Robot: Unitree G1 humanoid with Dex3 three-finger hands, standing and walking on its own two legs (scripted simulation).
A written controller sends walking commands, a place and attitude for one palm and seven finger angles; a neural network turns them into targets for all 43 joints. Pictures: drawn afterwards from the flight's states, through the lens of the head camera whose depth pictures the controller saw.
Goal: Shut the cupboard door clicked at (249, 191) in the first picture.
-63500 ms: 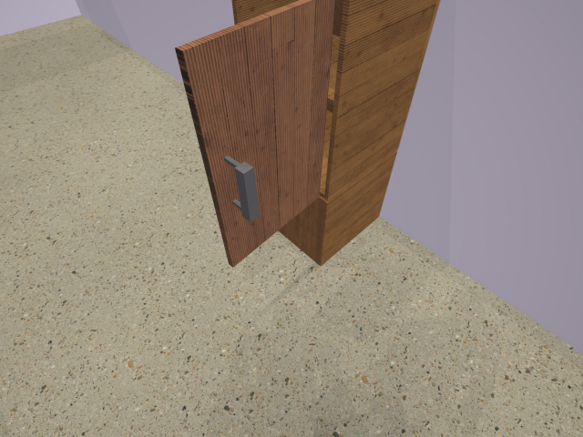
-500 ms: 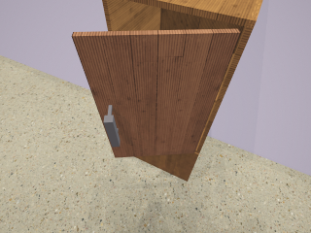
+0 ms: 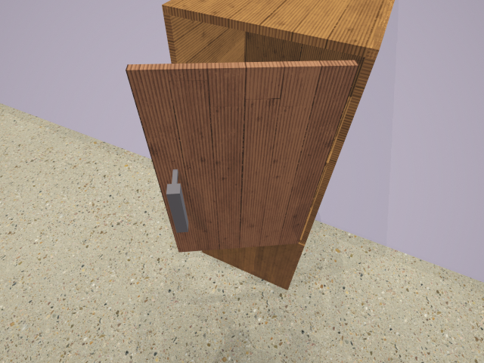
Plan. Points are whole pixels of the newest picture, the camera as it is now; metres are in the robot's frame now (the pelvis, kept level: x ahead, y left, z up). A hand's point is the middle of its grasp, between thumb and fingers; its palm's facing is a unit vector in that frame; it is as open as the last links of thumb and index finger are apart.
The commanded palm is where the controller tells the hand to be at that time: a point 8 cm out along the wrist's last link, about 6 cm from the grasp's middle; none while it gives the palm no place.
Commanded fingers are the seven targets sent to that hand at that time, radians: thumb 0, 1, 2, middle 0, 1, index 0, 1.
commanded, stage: look again from close up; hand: left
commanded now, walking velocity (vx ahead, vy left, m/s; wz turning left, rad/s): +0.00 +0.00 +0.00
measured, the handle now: (178, 201) +0.45 +0.16 -0.05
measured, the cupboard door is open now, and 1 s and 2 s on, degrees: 30 30 30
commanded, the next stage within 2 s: raise the hand and make a fist in 0.44 s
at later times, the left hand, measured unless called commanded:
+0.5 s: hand out of the picture -0.01 +0.20 -0.18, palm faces +0.00 -0.98 -0.21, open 7.4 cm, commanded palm none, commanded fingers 0.00 0.90 0.90 -0.20 -0.30 -0.20 -0.30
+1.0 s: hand out of the picture +0.10 +0.19 -0.11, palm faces +0.22 -0.98 +0.00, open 6.0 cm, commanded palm +0.10 +0.24 -0.07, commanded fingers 0.00 0.90 0.90 -0.62 -0.76 -0.62 -0.76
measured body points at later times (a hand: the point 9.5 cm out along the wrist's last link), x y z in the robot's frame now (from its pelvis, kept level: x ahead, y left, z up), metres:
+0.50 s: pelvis -0.01 +0.02 +0.00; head +0.01 +0.02 +0.45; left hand -0.01 +0.25 -0.16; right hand +0.00 -0.21 -0.16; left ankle +0.02 +0.12 -0.74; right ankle -0.04 -0.11 -0.74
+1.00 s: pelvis -0.04 -0.02 -0.11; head +0.02 +0.00 +0.33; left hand +0.08 +0.24 -0.11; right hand +0.22 -0.24 -0.15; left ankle +0.02 +0.12 -0.74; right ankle -0.04 -0.11 -0.74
